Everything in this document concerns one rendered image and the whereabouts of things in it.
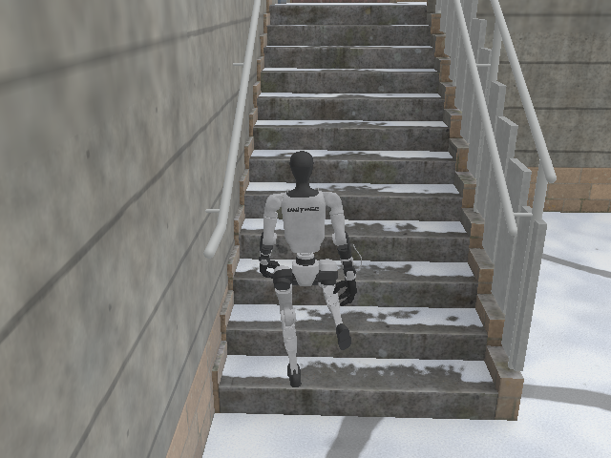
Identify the robot left forearm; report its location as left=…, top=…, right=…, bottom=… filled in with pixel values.
left=259, top=232, right=273, bottom=265

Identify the left robot hand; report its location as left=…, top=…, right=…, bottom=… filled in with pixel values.
left=260, top=260, right=280, bottom=279

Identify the robot right upper arm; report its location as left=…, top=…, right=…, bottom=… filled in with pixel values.
left=323, top=192, right=347, bottom=246

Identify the robot right forearm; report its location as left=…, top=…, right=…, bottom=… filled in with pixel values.
left=337, top=231, right=356, bottom=281

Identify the robot left upper arm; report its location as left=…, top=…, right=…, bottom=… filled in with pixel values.
left=263, top=193, right=284, bottom=245

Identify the right robot hand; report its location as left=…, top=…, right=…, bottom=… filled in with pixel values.
left=333, top=278, right=357, bottom=306

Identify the robot left foot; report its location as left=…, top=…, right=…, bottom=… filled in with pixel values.
left=287, top=364, right=302, bottom=387

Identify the robot left shin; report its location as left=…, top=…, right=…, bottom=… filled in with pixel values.
left=280, top=310, right=298, bottom=375

